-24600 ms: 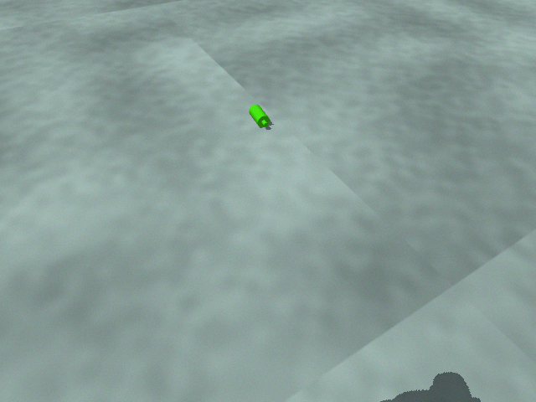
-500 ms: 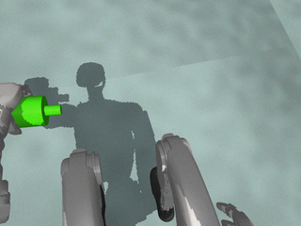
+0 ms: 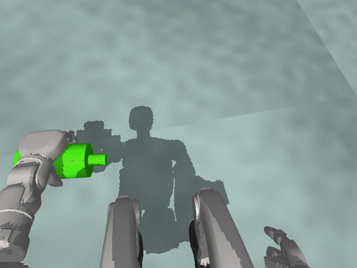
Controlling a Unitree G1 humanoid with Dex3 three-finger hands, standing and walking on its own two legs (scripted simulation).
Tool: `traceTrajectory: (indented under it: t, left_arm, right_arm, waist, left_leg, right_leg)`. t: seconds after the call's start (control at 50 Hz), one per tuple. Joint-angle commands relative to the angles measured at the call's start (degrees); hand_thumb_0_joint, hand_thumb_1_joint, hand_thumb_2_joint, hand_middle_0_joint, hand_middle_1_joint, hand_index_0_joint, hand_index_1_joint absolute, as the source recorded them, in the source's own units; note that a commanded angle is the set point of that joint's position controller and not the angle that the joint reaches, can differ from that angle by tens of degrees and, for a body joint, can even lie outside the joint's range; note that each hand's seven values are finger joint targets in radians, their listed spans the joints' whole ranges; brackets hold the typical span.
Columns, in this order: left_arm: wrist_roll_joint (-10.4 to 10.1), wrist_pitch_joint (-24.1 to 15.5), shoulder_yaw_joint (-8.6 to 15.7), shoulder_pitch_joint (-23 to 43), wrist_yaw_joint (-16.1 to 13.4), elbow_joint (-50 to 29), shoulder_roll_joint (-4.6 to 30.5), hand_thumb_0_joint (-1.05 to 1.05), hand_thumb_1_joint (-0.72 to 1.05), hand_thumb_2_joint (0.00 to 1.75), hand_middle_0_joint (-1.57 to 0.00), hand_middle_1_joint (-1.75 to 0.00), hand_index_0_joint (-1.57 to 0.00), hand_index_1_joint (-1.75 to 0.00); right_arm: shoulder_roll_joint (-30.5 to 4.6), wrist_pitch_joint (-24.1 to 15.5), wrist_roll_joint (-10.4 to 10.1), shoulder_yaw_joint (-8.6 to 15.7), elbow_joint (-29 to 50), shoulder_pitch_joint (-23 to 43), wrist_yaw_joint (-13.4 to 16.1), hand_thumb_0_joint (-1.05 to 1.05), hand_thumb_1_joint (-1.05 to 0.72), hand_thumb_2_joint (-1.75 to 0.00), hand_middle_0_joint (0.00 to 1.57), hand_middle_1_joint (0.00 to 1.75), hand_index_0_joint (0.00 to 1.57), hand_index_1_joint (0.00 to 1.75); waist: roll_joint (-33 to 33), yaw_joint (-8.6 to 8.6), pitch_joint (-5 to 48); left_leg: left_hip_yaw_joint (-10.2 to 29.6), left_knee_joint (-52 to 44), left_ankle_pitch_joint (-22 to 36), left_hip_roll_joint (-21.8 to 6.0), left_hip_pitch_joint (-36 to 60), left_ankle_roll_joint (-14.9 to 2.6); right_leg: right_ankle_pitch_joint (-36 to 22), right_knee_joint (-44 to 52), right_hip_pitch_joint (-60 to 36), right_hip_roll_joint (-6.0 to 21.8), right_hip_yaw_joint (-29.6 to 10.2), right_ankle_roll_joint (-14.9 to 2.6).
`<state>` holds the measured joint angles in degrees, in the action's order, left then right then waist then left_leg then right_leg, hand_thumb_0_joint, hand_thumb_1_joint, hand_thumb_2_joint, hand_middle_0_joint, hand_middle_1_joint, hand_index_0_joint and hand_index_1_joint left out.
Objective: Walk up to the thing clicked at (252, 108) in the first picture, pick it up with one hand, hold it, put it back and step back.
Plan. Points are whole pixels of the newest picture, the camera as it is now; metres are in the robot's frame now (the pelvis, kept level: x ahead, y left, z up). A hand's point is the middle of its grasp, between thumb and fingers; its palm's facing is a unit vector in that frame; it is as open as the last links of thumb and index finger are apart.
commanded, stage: lift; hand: left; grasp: from above
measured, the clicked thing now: (65, 161) +0.39 +0.25 -0.12
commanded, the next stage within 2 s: hold in 0.84 s
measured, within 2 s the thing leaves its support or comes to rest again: neither
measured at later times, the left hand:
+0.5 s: hand (25, 152) +0.35 +0.24 +0.07, palm faces -0.48 -0.06 -0.87, open 11.0 cm
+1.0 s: hand (14, 123) +0.37 +0.22 +0.14, palm faces -0.48 -0.08 -0.88, open 11.0 cm
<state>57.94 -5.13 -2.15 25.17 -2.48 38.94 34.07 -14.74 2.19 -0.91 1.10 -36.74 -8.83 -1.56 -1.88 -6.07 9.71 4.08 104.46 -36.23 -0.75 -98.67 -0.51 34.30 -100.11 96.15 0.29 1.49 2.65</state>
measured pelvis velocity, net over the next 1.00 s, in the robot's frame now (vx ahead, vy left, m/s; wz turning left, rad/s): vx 0.07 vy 0.00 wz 0.02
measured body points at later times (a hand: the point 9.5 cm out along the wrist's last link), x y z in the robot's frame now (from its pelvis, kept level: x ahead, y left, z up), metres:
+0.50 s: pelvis +0.03 +0.00 +0.16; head +0.11 +0.01 +0.60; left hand +0.37 +0.24 +0.12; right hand +0.13 -0.27 +0.04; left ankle +0.08 +0.11 -0.48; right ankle +0.09 -0.14 -0.48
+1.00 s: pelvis +0.07 +0.00 +0.22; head +0.12 +0.00 +0.67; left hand +0.39 +0.23 +0.19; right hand +0.16 -0.27 +0.10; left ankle +0.08 +0.11 -0.48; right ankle +0.09 -0.14 -0.48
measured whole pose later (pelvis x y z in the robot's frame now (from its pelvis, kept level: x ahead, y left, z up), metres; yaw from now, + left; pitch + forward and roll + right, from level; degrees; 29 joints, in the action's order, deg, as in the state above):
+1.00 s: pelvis +0.07 +0.00 +0.22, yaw +1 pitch +9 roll -1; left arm 58.8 -1.5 -10.3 15.9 -6.4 45.6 22.3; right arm -14.1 0.6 -2.0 2.5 -42.1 -14.6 1.9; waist -1.4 -3.0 4.2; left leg -0.3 46.9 -22.0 -1.4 -34.4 0.1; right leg 20.2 -44.8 34.1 0.5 -1.0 1.7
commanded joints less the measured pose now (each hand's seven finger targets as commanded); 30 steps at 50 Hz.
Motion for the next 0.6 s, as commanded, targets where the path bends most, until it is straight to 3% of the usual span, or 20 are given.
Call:
traceTrajectory:
  t: [0.0,0.04,0.06,0.08,0.1,0.12,0.16,0.18,0.22,0.28,0.3,0.36,0.38,0.46,0.5,0.54,0.58]
  left_arm:
    - [-0.9,1.0,6.9,13.6,-3.2,-13.6,14.9,0.00,0.84,0.97,-1.20,-0.67,-1.18,-0.69]
    - [-1.1,1.2,5.9,14.5,-3.3,-17.1,13.9,0.00,0.85,0.99,-1.21,-0.68,-1.18,-0.71]
    - [-1.0,1.4,6.8,13.0,-3.4,-16.8,14.6,0.00,0.85,1.01,-1.20,-0.68,-1.18,-0.71]
    - [-1.0,1.7,4.8,11.3,-3.2,-13.5,11.8,0.00,0.84,0.98,-1.19,-0.68,-1.17,-0.71]
    - [-1.2,1.5,4.7,12.8,-3.2,-15.4,11.5,0.00,0.82,0.99,-1.19,-0.66,-1.16,-0.69]
    - [-0.6,1.7,4.1,10.3,-3.2,-12.1,10.2,0.00,0.81,0.97,-1.18,-0.67,-1.15,-0.70]
    - [-0.4,1.5,4.8,10.1,-3.6,-12.4,11.1,0.00,0.80,0.98,-1.17,-0.67,-1.14,-0.70]
    - [-0.4,1.4,2.8,10.6,-3.6,-12.6,8.7,0.00,0.82,0.97,-1.19,-0.66,-1.16,-0.69]
    - [-0.3,1.3,2.5,11.3,-3.7,-10.9,8.1,0.00,0.80,0.99,-1.18,-0.67,-1.15,-0.71]
    - [0.2,0.9,1.2,11.3,-4.5,-9.8,6.2,0.00,0.77,0.96,-1.14,-0.68,-1.11,-0.71]
    - [0.3,0.8,1.9,10.6,-5.0,-9.5,6.7,0.00,0.76,0.98,-1.13,-0.69,-1.11,-0.72]
    - [1.0,1.1,0.2,11.7,-6.2,-7.9,4.8,0.00,0.74,0.98,-1.12,-0.70,-1.09,-0.73]
    - [1.3,1.3,1.3,12.5,-6.8,-7.7,5.9,0.00,0.75,1.00,-1.14,-0.69,-1.10,-0.73]
    - [1.4,2.5,-1.1,13.3,-7.5,-6.3,3.8,0.00,0.76,1.03,-1.14,-0.71,-1.11,-0.75]
    - [1.1,2.8,0.1,12.1,-7.7,-5.4,5.1,0.00,0.74,1.06,-1.14,-0.72,-1.10,-0.76]
    - [0.8,3.1,-1.4,12.2,-7.6,-5.4,3.2,0.00,0.72,1.07,-1.13,-0.72,-1.09,-0.76]
    - [0.8,3.3,-0.7,11.2,-7.7,-4.7,3.8,0.00,0.72,1.05,-1.13,-0.69,-1.09,-0.73]
  right_arm:
    - [-10.6,-1.5,-0.5,3.8,3.4,-6.6,1.9,0.00,-0.90,-0.90,0.20,0.30,0.20,0.30]
    - [-9.8,-1.7,-0.7,3.7,3.7,-6.0,2.5,0.00,-0.90,-0.90,0.20,0.30,0.20,0.30]
    - [-10.0,-1.8,-0.8,3.8,3.4,-6.1,2.8,0.00,-0.90,-0.90,0.20,0.30,0.20,0.30]
    - [-9.4,-1.9,-0.8,3.3,2.8,-6.1,3.0,0.00,-0.90,-0.90,0.20,0.30,0.20,0.30]
    - [-9.5,-2.2,-1.0,3.5,2.8,-5.9,3.2,0.00,-0.90,-0.90,0.20,0.30,0.20,0.30]
    - [-9.2,-2.3,-1.1,3.3,2.4,-6.1,3.5,0.00,-0.90,-0.90,0.20,0.30,0.20,0.30]
    - [-9.1,-2.8,-1.2,3.3,2.4,-5.7,3.9,0.00,-0.89,-0.90,0.20,0.30,0.20,0.30]
    - [-8.7,-3.0,-1.3,3.2,2.5,-5.8,4.0,0.00,-0.90,-0.90,0.20,0.30,0.20,0.30]
    - [-8.9,-3.6,-1.3,3.1,2.0,-5.7,4.2,0.00,-0.90,-0.90,0.20,0.30,0.20,0.30]
    - [-8.4,-4.5,-1.3,3.2,1.4,-6.2,4.5,0.00,-0.90,-0.90,0.20,0.30,0.20,0.30]
    - [-8.5,-4.7,-1.3,3.3,1.1,-6.3,4.5,0.00,-0.90,-0.90,0.20,0.30,0.20,0.30]
    - [-8.3,-5.3,-1.2,3.1,0.3,-6.7,4.5,0.00,-0.90,-0.90,0.20,0.30,0.20,0.30]
    - [-8.6,-5.3,-1.1,3.3,-0.1,-7.0,4.5,0.00,-0.89,-0.90,0.20,0.30,0.20,0.30]
    - [-8.4,-5.4,-0.8,3.3,-0.8,-7.7,4.4,0.00,-0.90,-0.90,0.20,0.30,0.20,0.30]
    - [-8.7,-5.3,-0.7,3.3,-0.7,-7.7,4.3,0.00,-0.90,-0.90,0.20,0.30,0.20,0.30]
    - [-8.2,-5.2,-0.8,3.2,-0.6,-8.0,4.1,0.00,-0.90,-0.90,0.20,0.30,0.20,0.30]
    - [-8.4,-5.1,-0.8,3.5,-0.3,-7.6,4.1,0.00,-0.89,-0.90,0.20,0.30,0.20,0.30]
  waist:
    - [-9.5,0.70,33.1]
    - [-8.9,0.74,33.6]
    - [-8.8,1.03,32.9]
    - [-7.7,0.23,28.4]
    - [-7.4,0.46,28.0]
    - [-6.9,0.38,25.2]
    - [-6.2,1.17,24.2]
    - [-5.6,0.61,23.2]
    - [-6.1,0.77,20.4]
    - [-6.0,1.13,20.6]
    - [-5.6,1.63,20.5]
    - [-5.6,1.40,18.7]
    - [-5.9,1.80,18.7]
    - [-5.2,1.41,18.3]
    - [-3.8,1.95,17.9]
    - [-3.6,2.09,16.4]
    - [-3.5,2.73,15.6]
  left_leg:
    - [-0.3,-23.3,8.5,0.2,35.7,-0.72]
    - [-1.7,-24.6,10.2,0.5,38.1,-0.90]
    - [-1.5,-26.6,9.9,0.4,39.7,-0.77]
    - [-1.2,-28.3,9.3,0.2,39.5,-0.69]
    - [-1.3,-29.6,8.9,0.1,40.9,-0.69]
    - [-0.9,-31.2,8.9,0.1,41.3,-0.51]
    - [-0.9,-34.2,7.6,0.0,43.3,-0.52]
    - [-1.1,-35.5,7.1,0.0,44.2,-0.54]
    - [-0.7,-38.5,6.0,-0.1,45.8,-0.32]
    - [-0.8,-41.5,8.6,0.2,50.5,0.06]
    - [-1.0,-42.4,9.8,0.2,51.8,0.09]
    - [-1.2,-45.7,11.6,0.3,55.4,0.36]
    - [-1.5,-46.5,12.4,0.3,56.4,0.36]
    - [-2.1,-49.7,17.2,0.4,61.5,0.55]
    - [-2.8,-51.3,18.8,0.7,63.1,0.34]
    - [-3.1,-52.8,19.8,1.1,63.9,0.26]
    - [-3.3,-54.7,20.2,1.2,65.8,0.37]
  right_leg:
    - [-8.7,17.4,-22.3,-1.9,2.0,-3.63]
    - [-10.0,20.9,-26.7,-2.0,1.2,-3.70]
    - [-9.7,22.3,-28.2,-2.0,1.1,-3.65]
    - [-9.4,23.5,-28.4,-2.0,1.2,-3.53]
    - [-9.2,25.1,-29.9,-2.1,1.0,-3.55]
    - [-8.9,26.2,-30.1,-2.2,1.0,-3.58]
    - [-8.0,29.3,-33.6,-2.2,0.7,-3.57]
    - [-7.7,31.1,-34.7,-2.3,0.5,-3.58]
    - [-7.1,33.1,-36.0,-2.3,0.3,-3.52]
    - [-9.0,36.6,-39.8,-2.4,0.0,-3.70]
    - [-9.9,37.8,-41.4,-2.4,-0.2,-3.68]
    - [-11.6,40.8,-44.0,-2.5,-0.1,-3.74]
    - [-12.3,41.9,-45.1,-2.5,-0.2,-3.68]
    - [-16.2,45.9,-50.3,-2.6,-0.1,-3.55]
    - [-17.7,48.2,-53.6,-2.4,-0.3,-3.40]
    - [-18.7,50.4,-55.6,-2.3,-0.9,-3.33]
    - [-19.0,52.1,-57.4,-2.2,-0.8,-3.21]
